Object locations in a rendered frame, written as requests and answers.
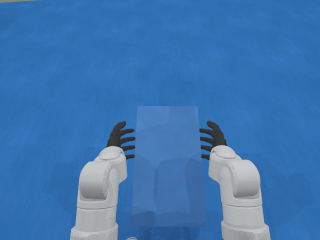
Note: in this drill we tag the right robot forearm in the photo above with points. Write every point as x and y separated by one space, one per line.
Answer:
240 193

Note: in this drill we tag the robot right hand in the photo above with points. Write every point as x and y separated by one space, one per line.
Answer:
216 140

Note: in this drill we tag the robot left hand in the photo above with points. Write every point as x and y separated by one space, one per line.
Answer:
115 140

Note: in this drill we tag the left robot forearm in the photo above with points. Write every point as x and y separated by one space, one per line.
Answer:
97 197

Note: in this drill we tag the carton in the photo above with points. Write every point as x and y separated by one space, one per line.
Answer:
168 185

